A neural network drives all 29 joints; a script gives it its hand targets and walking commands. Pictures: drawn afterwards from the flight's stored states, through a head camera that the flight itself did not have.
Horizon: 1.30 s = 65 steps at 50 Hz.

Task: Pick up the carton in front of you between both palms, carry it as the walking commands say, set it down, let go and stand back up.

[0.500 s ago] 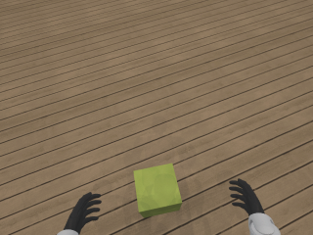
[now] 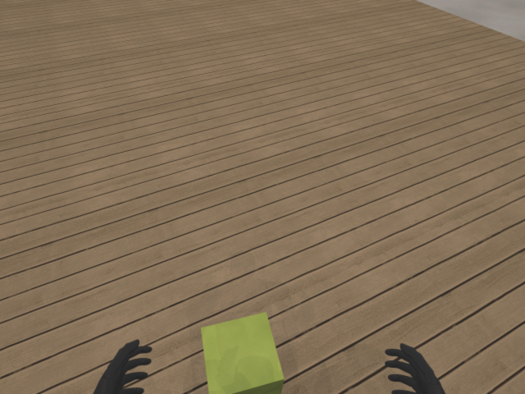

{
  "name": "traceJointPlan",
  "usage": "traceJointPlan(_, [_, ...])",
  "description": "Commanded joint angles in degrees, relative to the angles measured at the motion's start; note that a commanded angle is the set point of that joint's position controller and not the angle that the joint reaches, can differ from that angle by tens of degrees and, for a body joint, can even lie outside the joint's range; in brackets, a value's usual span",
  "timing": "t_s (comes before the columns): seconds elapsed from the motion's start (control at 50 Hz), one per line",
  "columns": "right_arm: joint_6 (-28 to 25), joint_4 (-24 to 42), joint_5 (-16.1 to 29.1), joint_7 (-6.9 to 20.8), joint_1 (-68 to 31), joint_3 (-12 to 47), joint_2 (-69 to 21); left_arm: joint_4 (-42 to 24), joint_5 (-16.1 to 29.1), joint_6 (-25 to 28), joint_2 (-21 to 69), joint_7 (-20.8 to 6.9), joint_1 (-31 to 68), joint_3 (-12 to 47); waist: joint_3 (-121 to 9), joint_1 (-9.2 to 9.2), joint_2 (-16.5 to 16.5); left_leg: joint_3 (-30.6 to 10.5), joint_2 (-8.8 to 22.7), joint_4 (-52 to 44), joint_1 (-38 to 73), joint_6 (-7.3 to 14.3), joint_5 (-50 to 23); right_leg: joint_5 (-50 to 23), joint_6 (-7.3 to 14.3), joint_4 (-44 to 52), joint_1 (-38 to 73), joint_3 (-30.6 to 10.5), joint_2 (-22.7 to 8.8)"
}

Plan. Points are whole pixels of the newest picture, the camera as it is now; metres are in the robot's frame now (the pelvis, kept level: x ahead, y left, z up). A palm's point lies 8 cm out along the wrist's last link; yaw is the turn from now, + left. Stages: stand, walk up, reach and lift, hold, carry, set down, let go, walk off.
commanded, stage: let go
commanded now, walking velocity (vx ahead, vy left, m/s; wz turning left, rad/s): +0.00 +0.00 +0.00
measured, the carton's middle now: (242, 364) +0.37 +0.08 -0.65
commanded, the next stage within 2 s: stand in 0.08 s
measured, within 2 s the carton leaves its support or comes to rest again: neither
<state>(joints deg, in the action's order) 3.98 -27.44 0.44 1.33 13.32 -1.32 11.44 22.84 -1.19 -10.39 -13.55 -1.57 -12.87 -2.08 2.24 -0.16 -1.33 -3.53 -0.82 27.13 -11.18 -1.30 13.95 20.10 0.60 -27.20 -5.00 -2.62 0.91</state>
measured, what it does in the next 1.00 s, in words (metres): stands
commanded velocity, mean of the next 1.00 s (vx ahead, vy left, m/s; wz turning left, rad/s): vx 0.00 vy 0.00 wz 0.00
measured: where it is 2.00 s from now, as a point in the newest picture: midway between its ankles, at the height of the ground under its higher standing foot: outside the picture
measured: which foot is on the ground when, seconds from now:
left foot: down 0.00-1.00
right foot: down 0.00-1.00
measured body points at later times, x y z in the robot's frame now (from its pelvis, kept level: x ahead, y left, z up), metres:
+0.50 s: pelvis +0.03 +0.03 -0.02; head +0.04 +0.04 +0.43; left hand +0.08 +0.32 -0.13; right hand +0.16 -0.22 -0.13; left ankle +0.01 +0.14 -0.74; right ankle -0.06 -0.11 -0.74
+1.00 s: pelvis +0.03 +0.03 -0.02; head +0.04 +0.04 +0.43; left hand +0.03 +0.31 -0.15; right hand +0.15 -0.22 -0.14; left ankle +0.01 +0.14 -0.74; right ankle -0.06 -0.11 -0.74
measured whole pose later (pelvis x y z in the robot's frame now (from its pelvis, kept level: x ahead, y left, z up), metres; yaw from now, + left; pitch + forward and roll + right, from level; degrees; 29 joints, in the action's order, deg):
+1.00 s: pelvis +0.03 +0.03 -0.02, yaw +11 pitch +3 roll -1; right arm 0.4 -42.7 -1.3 -2.2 20.1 -0.6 14.8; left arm 41.0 -1.3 -2.7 -16.9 3.7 -21.8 -1.0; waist -2.5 -1.3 -1.0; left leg -11.1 -7.0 43.3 -23.2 1.1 22.2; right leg 29.5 -1.9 -36.4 -9.4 8.2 -4.0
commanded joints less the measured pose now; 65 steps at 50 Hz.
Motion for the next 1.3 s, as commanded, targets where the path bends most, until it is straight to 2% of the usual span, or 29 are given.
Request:
traceJointPlan(0.0, [-0.64, 5.08, -0.17, -0.19, -2.49, -1.85, 5.35, -6.03, 0.59, -0.07, -5.29, 0.65, 1.89, -1.16, -2.61, -0.17, -1.05, 3.75, -4.25, -0.47, 8.11, 0.0, -13.7, -22.51, -2.49, 5.22, -7.65, 1.26, 1.01])
traceJointPlan(0.06, [-0.05, 4.59, -0.25, 0.13, -2.22, -2.1, 5.49, -6.84, 0.86, -0.8, -5.05, 0.88, 2.08, -0.89, -1.73, 0.03, -0.26, 3.23, -3.85, -0.79, 9.57, -0.18, -13.14, -18.51, -1.91, 5.93, -8.7, 1.7, 1.3])
traceJointPlan(0.08, [-2.79, -5.4, -2.97, -1.76, 9.02, -2.56, 10.18, 1.34, -2.35, 5.88, -9.55, 2.53, -0.65, -2.13, -1.37, 1.74, -5.6, -3.07, 3.79, -4.49, -7.06, -1.94, 1.23, 11.55, -2.89, 2.91, -4.96, 4.32, -3.03])
traceJointPlan(0.1, [-4.04, -5.36, -3.33, -2.63, 7.04, -3.52, 13.7, 1.44, -3.0, 8.39, -8.79, 3.27, -4.71, -2.24, 2.58, -0.91, -0.65, -4.53, 2.92, -6.15, -12.05, -2.05, 11.01, 17.45, -1.99, 2.65, -6.56, 0.71, -3.67])
traceJointPlan(0.12, [-5.08, -4.79, -3.28, -2.71, 3.77, -3.58, 12.79, 2.8, -2.85, 9.97, -8.88, 3.42, -5.15, -2.03, 4.2, -1.23, 0.89, -4.78, 2.11, -6.27, -15.85, -1.99, 12.34, 17.54, -1.33, 2.22, -8.13, 0.14, -4.37])
traceJointPlan(0.18, [-7.46, -5.99, -2.15, -1.49, 1.52, -2.56, 8.7, 4.63, -1.77, 12.4, -9.81, 3.64, -4.22, -2.02, -3.26, -2.04, 3.98, -4.95, 0.31, -3.13, -15.15, -1.06, 3.87, 10.6, -0.25, 0.94, -5.47, -0.83, -6.26])
traceJointPlan(0.22, [-8.47, -6.95, -2.14, -0.82, 2.02, -2.36, 8.08, 5.78, -1.57, 13.2, -10.19, 3.76, -4.04, -2.01, -5.65, -1.43, 1.6, -4.65, 0.05, 0.59, -13.03, -0.18, -2.16, 9.99, -0.1, 1.15, -7.08, -1.69, -7.73])
traceJointPlan(0.26, [-8.78, -8.39, -2.25, -0.81, 4.01, -2.38, 8.52, 6.8, -1.3, 13.38, -9.88, 4.03, -4.06, -1.88, -6.15, -0.82, 1.58, -5.53, 0.32, 3.44, -12.12, 0.83, -9.92, 6.33, -0.6, -0.86, -7.77, -0.2, -7.36])
traceJointPlan(0.3, [-8.65, -9.72, -2.27, -1.21, 6.24, -2.3, 9.43, 7.97, -0.75, 13.16, -10.13, 4.3, -5.96, -1.84, -8.01, -1.07, 3.85, -7.25, 0.67, 4.94, -10.73, 1.98, -17.98, 0.35, -1.41, -4.43, -6.99, 1.99, -5.95])
traceJointPlan(0.32, [-8.47, -10.31, -2.15, -1.47, 7.29, -2.21, 9.76, 8.58, -0.49, 12.98, -10.25, 4.41, -7.1, -1.77, -9.02, -1.24, 4.58, -7.93, 0.74, 5.55, -10.12, 2.55, -21.11, -1.91, -1.71, -5.93, -6.46, 2.71, -5.44])
traceJointPlan(0.36, [-7.98, -11.05, -1.91, -1.99, 8.59, -1.99, 10.03, 9.54, -0.15, 12.53, -10.17, 4.61, -8.6, -1.49, -9.69, -1.34, 4.05, -8.52, 0.69, 6.99, -9.73, 3.36, -24.5, -5.14, -2.08, -7.51, -6.11, 3.57, -5.14])
traceJointPlan(0.46, [-6.85, -11.73, -1.66, -2.82, 9.72, -1.56, 9.97, 10.89, 0.14, 11.2, -10.19, 5.14, -10.22, -0.97, -7.8, -1.19, 0.27, -7.66, -0.47, 10.15, -12.09, 3.56, -22.98, -15.57, -1.79, -8.2, -4.82, 4.77, -6.3])
traceJointPlan(0.54, [-6.13, -11.89, -1.67, -3.09, 9.59, -1.39, 9.79, 11.59, 0.27, 10.24, -10.32, 5.53, -10.88, -0.83, -6.72, -1.17, -0.56, -6.96, -1.29, 11.75, -13.1, 3.56, -21.42, -20.37, -1.27, -8.42, -3.81, 6.12, -6.89])
traceJointPlan(0.6, [-5.57, -11.95, -1.66, -3.27, 9.4, -1.36, 9.94, 12.0, 0.28, 9.62, -10.22, 5.69, -11.18, -0.79, -6.28, -1.13, 0.38, -7.74, -1.4, 11.81, -12.89, 3.9, -22.13, -19.01, -1.18, -8.76, -3.9, 7.1, -6.47])
traceJointPlan(0.68, [-4.96, -12.0, -1.7, -3.54, 9.17, -1.36, 10.32, 12.53, 0.23, 9.02, -9.92, 5.7, -11.65, -0.75, -6.14, -1.17, 2.65, -10.28, -1.05, 10.63, -12.19, 4.67, -23.69, -12.44, -1.32, -8.96, -4.48, 7.68, -5.21])
traceJointPlan(0.74, [-4.65, -11.95, -1.76, -3.7, 8.76, -1.31, 10.43, 13.01, 0.16, 8.83, -9.67, 5.57, -11.81, -0.72, -5.75, -1.28, 3.34, -11.62, -1.02, 9.72, -12.64, 4.88, -22.18, -8.92, -1.19, -7.94, -4.19, 7.52, -4.84])
traceJointPlan(0.9, [-4.28, -12.14, -1.74, -3.74, 8.9, -0.94, 9.54, 15.03, -0.1, 8.38, -10.25, 5.52, -11.62, -0.74, -3.6, -1.11, -0.31, -7.04, -2.72, 11.92, -14.34, 3.45, -14.13, -16.36, 0.82, -4.34, -1.97, 8.16, -8.63])
traceJointPlan(0.96, [-4.1, -12.56, -1.73, -3.67, 9.6, -1.05, 10.36, 15.59, -0.16, 8.07, -10.49, 5.41, -11.7, -0.83, -3.25, -0.88, 1.7, -9.12, -2.33, 10.25, -13.12, 3.96, -16.98, -11.25, 0.5, -5.32, -2.73, 9.19, -7.01])
traceJointPlan(1.0, [-3.95, -12.76, -1.79, -3.71, 9.83, -1.17, 11.14, 16.05, -0.08, 7.91, -10.39, 5.25, -12.38, -0.86, -3.45, -0.96, 3.95, -12.52, -1.51, 8.08, -12.38, 4.76, -18.48, -5.12, 0.07, -6.2, -3.36, 9.44, -5.15])
traceJointPlan(1.04, [-3.79, -12.79, -1.9, -3.76, 9.7, -1.21, 11.77, 16.56, 0.02, 7.9, -9.84, 5.01, -13.14, -0.79, -3.56, -1.16, 6.32, -17.21, -0.36, 5.04, -12.37, 5.76, -17.11, 1.6, -0.21, -6.14, -3.76, 9.02, -3.06])
traceJointPlan(1.08, [-3.57, -12.86, -1.95, -3.79, 9.14, -1.16, 11.79, 17.21, 0.03, 8.16, -9.34, 4.82, -13.51, -0.65, -2.78, -1.38, 6.69, -18.59, -0.24, 3.62, -13.46, 5.78, -14.09, 4.19, 0.03, -4.06, -3.14, 8.24, -2.67])
traceJointPlan(1.12, [-3.57, -12.99, -1.86, -3.82, 8.43, -0.93, 10.81, 17.97, -0.03, 8.56, -9.65, 4.79, -13.73, -0.68, -2.04, -1.55, 4.19, -15.11, -1.5, 5.59, -15.18, 4.52, -12.4, -0.61, 0.69, -1.52, -1.23, 7.27, -4.94])
traceJointPlan(1.16, [-3.86, -13.35, -1.56, -3.87, 8.32, -0.62, 9.31, 18.75, -0.22, 8.77, -10.02, 4.91, -13.72, -0.66, -1.95, -1.49, -0.55, -8.14, -3.4, 10.7, -16.18, 3.07, -10.29, -13.59, 2.09, 0.36, 0.7, 6.52, -9.66])
traceJointPlan(1.2, [-4.07, -13.31, -1.66, -3.75, 8.75, -0.32, 8.31, 19.35, -0.45, 8.7, -10.28, 5.18, -13.59, -0.66, -1.74, -1.19, -3.6, -4.88, -2.78, 13.0, -16.02, 2.59, -6.79, -23.07, 3.89, 1.4, 0.91, 5.87, -13.9])
traceJointPlan(1.24, [-4.06, -13.36, -1.76, -3.32, 7.94, 0.0, 7.97, 19.56, -0.45, 8.75, -9.37, 5.17, -13.2, -0.33, -1.05, -0.95, -3.22, -5.22, -1.23, 11.19, -11.28, 3.18, -9.88, -21.23, 3.7, 0.52, -2.82, 6.96, -13.06])
traceJointPlan(1.28, [-3.98, -14.83, -1.44, -3.08, 10.06, -0.36, 9.54, 19.58, -0.38, 8.48, -10.41, 4.96, -12.95, -0.72, -1.26, -0.44, 1.42, -7.87, -1.35, 9.6, -10.11, 4.14, -18.7, -13.98, 1.7, -2.91, -2.89, 10.45, -7.92])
